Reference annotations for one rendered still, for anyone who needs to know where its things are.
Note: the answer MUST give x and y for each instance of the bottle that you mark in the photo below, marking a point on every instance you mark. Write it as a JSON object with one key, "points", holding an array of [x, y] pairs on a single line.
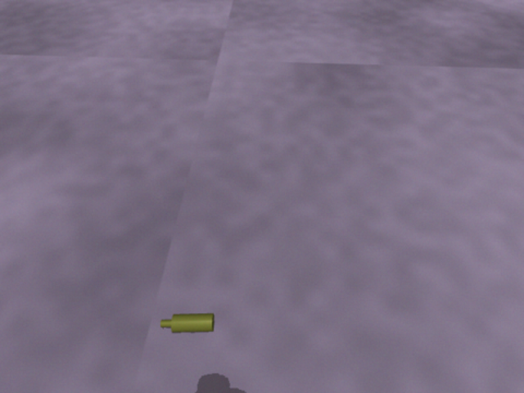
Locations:
{"points": [[189, 323]]}

